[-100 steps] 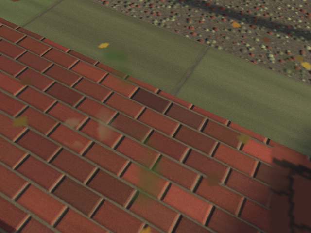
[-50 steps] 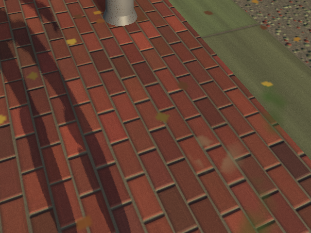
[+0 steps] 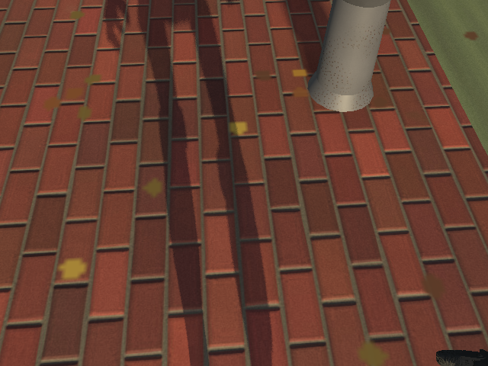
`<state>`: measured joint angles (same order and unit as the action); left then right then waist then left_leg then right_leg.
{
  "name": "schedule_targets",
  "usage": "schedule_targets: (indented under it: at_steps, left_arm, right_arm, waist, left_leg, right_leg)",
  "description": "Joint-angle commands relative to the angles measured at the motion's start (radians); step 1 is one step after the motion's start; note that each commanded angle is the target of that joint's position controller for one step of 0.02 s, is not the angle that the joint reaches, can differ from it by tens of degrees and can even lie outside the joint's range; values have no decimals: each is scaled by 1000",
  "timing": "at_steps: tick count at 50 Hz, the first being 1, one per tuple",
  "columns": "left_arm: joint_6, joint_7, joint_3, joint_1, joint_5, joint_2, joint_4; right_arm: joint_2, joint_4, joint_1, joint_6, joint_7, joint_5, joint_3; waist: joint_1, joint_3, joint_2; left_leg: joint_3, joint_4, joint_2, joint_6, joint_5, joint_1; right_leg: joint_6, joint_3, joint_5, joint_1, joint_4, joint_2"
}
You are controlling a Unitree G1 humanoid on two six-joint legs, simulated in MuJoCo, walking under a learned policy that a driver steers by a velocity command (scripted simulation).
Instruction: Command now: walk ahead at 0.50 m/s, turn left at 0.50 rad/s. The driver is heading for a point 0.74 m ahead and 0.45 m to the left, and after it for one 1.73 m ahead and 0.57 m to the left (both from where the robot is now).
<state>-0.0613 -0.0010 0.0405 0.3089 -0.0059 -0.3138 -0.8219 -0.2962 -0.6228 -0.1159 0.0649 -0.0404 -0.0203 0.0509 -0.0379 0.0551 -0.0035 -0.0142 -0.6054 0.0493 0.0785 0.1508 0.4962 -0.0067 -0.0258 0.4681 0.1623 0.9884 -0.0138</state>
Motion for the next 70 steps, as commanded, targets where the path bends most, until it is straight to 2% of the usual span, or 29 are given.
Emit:
schedule_targets:
  at_steps: [1,2,3,5,8,11,14,19,20,21,22,23,24,26,28,33,41,44,46,47,48,49,50,52,53,56,62,68,70]
  left_arm:
    - [-78,-14,12,-85,-26,-132,151]
    - [-79,-7,15,-126,2,-124,151]
    - [-72,-7,20,-99,10,-130,159]
    - [-52,-9,21,-69,19,-121,154]
    - [-33,-5,6,-145,25,-76,176]
    - [-38,-11,-6,-267,22,-46,202]
    - [-47,-18,2,-338,4,-66,225]
    - [-63,-18,38,-233,0,-122,204]
    - [-67,-11,53,-135,11,-151,189]
    - [-65,-3,67,12,19,-204,179]
    - [-50,-12,83,66,22,-263,142]
    - [-46,-16,63,27,3,-161,166]
    - [-40,-11,50,-11,1,-111,171]
    - [-34,-9,38,-76,17,-76,163]
    - [-42,-4,36,-85,19,-64,148]
    - [-49,-2,56,-60,9,-108,99]
    - [-16,6,69,3,-12,-165,39]
    - [4,14,81,0,-25,-206,35]
    - [17,24,80,-21,-31,-210,44]
    - [12,26,59,0,-4,-159,61]
    - [-15,8,12,89,27,-21,127]
    - [-50,-5,27,-34,-8,-116,135]
    - [-69,-11,37,-122,-40,-154,166]
    - [-78,0,36,-119,0,-137,152]
    - [-68,-2,40,-97,9,-141,146]
    - [-39,-2,35,-91,22,-107,143]
    - [-40,-13,10,-321,14,-46,203]
    - [-60,-29,36,-334,-2,-105,219]
    - [-70,-23,55,-184,24,-133,178]
  right_arm:
    - [-166,12,-250,9,14,7,58]
    - [-139,20,-191,7,13,9,48]
    - [-137,33,-156,9,17,23,45]
    - [-128,37,-126,10,23,15,44]
    - [-164,14,-148,10,41,8,54]
    - [-178,-11,-185,1,54,3,60]
    - [-183,-40,-240,-6,56,-5,63]
    - [-149,-50,-232,-24,59,-3,58]
    - [-108,-42,-232,-24,55,2,42]
    - [-44,-25,-260,-22,54,23,19]
    - [-23,3,-386,-13,53,-17,9]
    - [-130,-30,-359,-15,59,-26,29]
    - [-173,-17,-251,-22,58,-17,43]
    - [-144,0,-169,-27,57,4,45]
    - [-104,5,-182,-34,48,-8,41]
    - [-53,42,-101,-42,38,0,26]
    - [-31,106,107,-26,-12,-7,12]
    - [-78,117,69,-34,-19,0,36]
    - [-157,57,-178,-42,-8,-2,84]
    - [-230,19,-336,-55,14,-7,114]
    - [-334,35,-281,-42,17,-14,121]
    - [-233,58,-310,-26,12,-7,94]
    - [-188,45,-272,-11,9,2,78]
    - [-143,52,-154,-4,12,3,61]
    - [-127,65,-119,-2,16,17,53]
    - [-137,47,-112,5,30,13,55]
    - [-172,-14,-203,-7,56,1,64]
    - [-160,-52,-247,-23,64,-6,65]
    - [-109,-55,-234,-31,64,6,49]
  waist:
    - [128,-228,60]
    - [96,-142,-16]
    - [52,-137,47]
    - [20,-115,55]
    - [32,-62,36]
    - [80,-45,57]
    - [107,-43,72]
    - [34,-71,120]
    - [-14,-151,98]
    - [-58,-299,-41]
    - [7,-377,-375]
    - [-16,-278,-215]
    - [-38,-163,-123]
    - [-10,-55,-46]
    - [14,-44,-109]
    - [8,-23,-64]
    - [-50,32,-50]
    - [8,-22,-89]
    - [154,-158,-71]
    - [213,-246,37]
    - [72,-348,284]
    - [161,-414,151]
    - [162,-260,109]
    - [71,-130,13]
    - [37,-114,39]
    - [13,-86,39]
    - [97,-34,67]
    - [82,-40,119]
    - [12,-111,122]
  left_leg:
    - [580,290,-307,236,44,-714]
    - [480,314,-262,205,-86,-571]
    - [450,331,-254,220,-184,-483]
    - [403,364,-228,233,-254,-385]
    - [319,389,-187,217,-272,-269]
    - [265,377,-126,159,-160,-208]
    - [321,345,-144,133,-66,-229]
    - [430,165,-162,84,-75,-333]
    - [389,23,-109,52,-92,-294]
    - [293,-267,-33,10,129,-164]
    - [196,-556,60,-42,470,177]
    - [224,-671,-22,-61,407,274]
    - [193,-688,-53,-68,313,291]
    - [164,-623,-111,-75,200,237]
    - [143,-577,-147,-79,158,175]
    - [117,-408,-167,-95,34,242]
    - [-1,-51,-129,-47,-141,165]
    - [-70,-17,-52,11,2,37]
    - [-90,62,22,78,-28,-314]
    - [106,76,-88,134,-18,-625]
    - [694,172,-343,330,183,-919]
    - [823,297,-374,328,298,-928]
    - [675,320,-345,277,209,-811]
    - [478,331,-263,226,-23,-539]
    - [432,351,-239,221,-104,-454]
    - [352,384,-206,229,-238,-316]
    - [273,368,-122,147,-107,-219]
    - [435,217,-186,112,-56,-359]
    - [368,39,-123,57,-283,-386]
  right_leg:
    - [30,122,-69,631,307,-41]
    - [27,110,-114,581,210,-69]
    - [15,121,-142,514,173,-86]
    - [-20,112,-148,460,98,-91]
    - [-63,80,-262,449,-83,-72]
    - [-70,70,-495,355,-326,-22]
    - [-59,89,-568,295,-432,10]
    - [15,96,-410,150,-529,11]
    - [54,124,-396,-25,-535,-38]
    - [110,305,-345,-282,-523,-219]
    - [261,794,-61,-513,-650,-409]
    - [237,809,134,-444,-697,-397]
    - [196,636,80,-330,-704,-357]
    - [173,415,-176,-145,-741,-273]
    - [173,290,-290,-74,-785,-238]
    - [202,115,-501,-100,-834,-249]
    - [148,-94,-636,-206,-815,-251]
    - [119,-148,-1050,-270,-655,-261]
    - [79,-193,-1157,-171,-316,-225]
    - [39,-188,-797,85,-13,-184]
    - [-13,-81,115,523,322,24]
    - [1,114,112,628,402,15]
    - [21,112,4,684,364,-27]
    - [11,110,-121,569,192,-92]
    - [1,118,-154,503,158,-108]
    - [-47,88,-206,446,51,-99]
    - [-72,71,-556,352,-367,-14]
    - [-15,118,-430,280,-490,7]
    - [42,69,-500,92,-553,-2]
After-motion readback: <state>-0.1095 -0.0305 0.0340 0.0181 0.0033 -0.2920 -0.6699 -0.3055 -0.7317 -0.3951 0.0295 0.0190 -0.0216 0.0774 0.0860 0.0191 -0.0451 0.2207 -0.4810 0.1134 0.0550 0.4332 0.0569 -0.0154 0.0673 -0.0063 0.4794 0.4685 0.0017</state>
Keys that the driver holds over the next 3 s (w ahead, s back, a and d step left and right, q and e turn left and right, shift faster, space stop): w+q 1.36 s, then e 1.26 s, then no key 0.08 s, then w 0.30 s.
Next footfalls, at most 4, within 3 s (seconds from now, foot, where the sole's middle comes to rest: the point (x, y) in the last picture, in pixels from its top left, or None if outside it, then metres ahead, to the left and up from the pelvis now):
0.40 right None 0.43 -0.10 -0.76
0.94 left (172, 302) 0.59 0.24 -0.76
1.40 right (176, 199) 0.94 0.28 -0.76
1.84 left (110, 231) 0.81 0.46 -0.76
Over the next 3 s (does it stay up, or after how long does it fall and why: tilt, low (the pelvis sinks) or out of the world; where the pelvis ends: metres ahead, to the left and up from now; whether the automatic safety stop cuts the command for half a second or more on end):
stays up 0.89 0.33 0.03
